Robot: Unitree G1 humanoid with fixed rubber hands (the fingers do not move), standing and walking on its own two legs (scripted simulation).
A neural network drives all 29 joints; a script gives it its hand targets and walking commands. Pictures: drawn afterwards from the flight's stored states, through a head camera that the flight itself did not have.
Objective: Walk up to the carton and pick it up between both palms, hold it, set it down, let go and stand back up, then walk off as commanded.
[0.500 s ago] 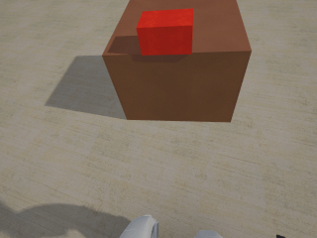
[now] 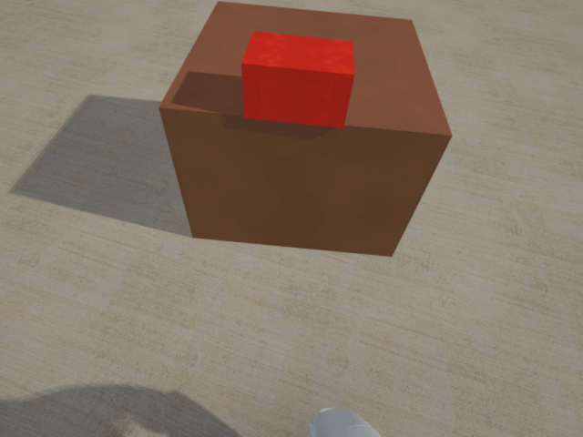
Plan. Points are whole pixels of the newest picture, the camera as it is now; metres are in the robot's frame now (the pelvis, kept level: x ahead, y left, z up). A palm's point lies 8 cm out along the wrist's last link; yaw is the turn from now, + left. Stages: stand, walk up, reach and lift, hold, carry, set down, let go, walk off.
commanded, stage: walk off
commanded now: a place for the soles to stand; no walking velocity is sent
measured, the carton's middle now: (298, 79) +0.98 -0.05 -0.03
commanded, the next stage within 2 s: stand in 1.68 s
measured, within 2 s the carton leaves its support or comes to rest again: neither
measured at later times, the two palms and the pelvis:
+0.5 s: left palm out of the picture +0.11 +0.36 -0.09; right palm (457, 404) +0.18 -0.25 -0.10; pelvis +0.07 +0.04 +0.00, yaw +0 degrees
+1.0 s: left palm out of the picture +0.06 +0.39 -0.10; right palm out of the picture +0.12 -0.23 -0.10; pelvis +0.02 +0.07 +0.00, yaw +0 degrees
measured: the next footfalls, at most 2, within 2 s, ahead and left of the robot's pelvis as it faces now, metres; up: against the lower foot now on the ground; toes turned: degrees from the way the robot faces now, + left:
left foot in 0.30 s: +0.10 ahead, +0.12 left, +0.00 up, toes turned +1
right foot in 0.58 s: +0.12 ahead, -0.11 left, +0.00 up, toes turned +5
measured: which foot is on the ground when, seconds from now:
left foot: down 0.00-0.04, up 0.06-0.28, down 0.30-1.00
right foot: down 0.00-0.30, up 0.32-0.56, down 0.58-0.88, up 0.90-1.00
